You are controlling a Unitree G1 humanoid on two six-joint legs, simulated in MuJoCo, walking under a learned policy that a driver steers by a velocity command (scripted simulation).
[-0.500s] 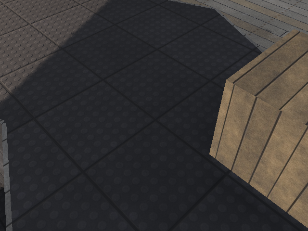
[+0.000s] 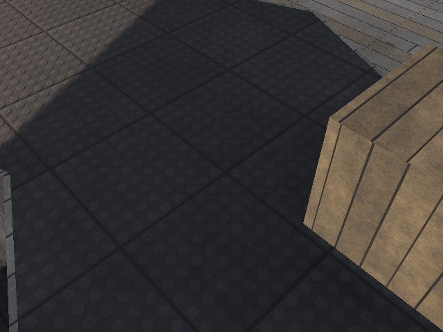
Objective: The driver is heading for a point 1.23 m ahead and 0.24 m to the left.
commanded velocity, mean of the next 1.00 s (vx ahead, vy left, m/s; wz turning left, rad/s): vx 0.17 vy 0.00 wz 0.00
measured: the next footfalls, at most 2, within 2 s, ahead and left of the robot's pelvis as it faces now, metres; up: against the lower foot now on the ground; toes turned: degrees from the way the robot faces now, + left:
right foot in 1.02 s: +0.38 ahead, -0.08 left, +0.00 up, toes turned +0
left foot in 1.36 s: +0.35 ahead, +0.14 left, +0.00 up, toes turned +1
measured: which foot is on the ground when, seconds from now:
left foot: down 0.00-1.00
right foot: down 0.00-0.64, up 0.66-1.00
